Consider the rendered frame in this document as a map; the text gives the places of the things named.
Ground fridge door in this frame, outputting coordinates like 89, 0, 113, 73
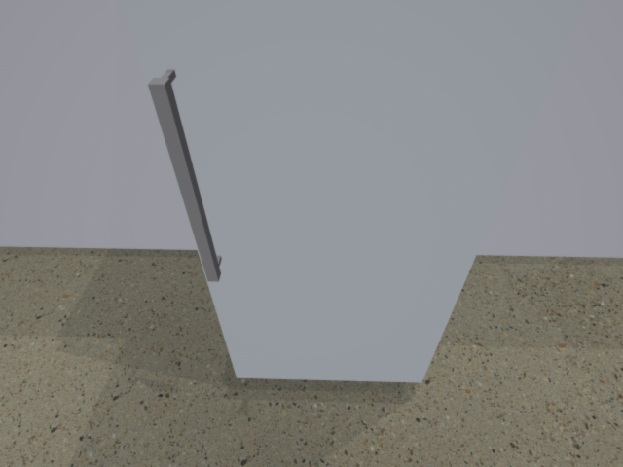
121, 0, 585, 383

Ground handle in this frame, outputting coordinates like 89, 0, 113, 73
148, 70, 222, 282

